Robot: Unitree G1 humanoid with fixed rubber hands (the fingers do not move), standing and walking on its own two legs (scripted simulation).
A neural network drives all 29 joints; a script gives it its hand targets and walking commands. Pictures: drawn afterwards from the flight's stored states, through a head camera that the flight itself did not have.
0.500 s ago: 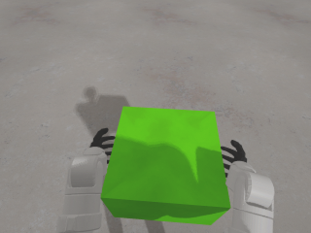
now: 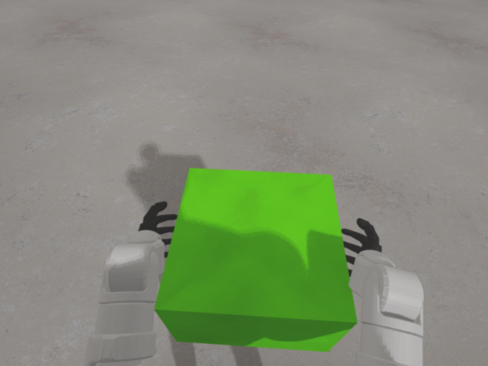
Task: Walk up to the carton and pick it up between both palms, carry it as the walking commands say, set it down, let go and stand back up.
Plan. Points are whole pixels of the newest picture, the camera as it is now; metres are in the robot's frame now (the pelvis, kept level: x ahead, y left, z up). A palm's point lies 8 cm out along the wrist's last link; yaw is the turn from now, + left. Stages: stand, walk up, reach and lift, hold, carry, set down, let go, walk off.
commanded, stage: carry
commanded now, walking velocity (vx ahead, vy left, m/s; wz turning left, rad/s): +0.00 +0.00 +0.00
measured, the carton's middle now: (255, 256) +0.32 +0.00 +0.01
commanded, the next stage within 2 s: none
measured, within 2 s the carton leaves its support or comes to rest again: neither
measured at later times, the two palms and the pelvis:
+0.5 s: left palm (145, 239) +0.30 +0.18 +0.07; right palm (357, 260) +0.29 -0.16 +0.07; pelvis +0.01 +0.01 +0.00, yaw +0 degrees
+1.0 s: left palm (148, 240) +0.30 +0.18 +0.07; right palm (358, 259) +0.29 -0.16 +0.06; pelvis +0.01 +0.01 +0.00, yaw +1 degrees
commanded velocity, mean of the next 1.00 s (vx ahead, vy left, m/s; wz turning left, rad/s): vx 0.00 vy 0.00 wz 0.00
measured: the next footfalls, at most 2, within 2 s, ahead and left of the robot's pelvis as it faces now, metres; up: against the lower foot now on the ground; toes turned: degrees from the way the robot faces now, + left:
none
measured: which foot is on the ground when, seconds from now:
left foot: down 0.00-1.00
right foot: down 0.00-1.00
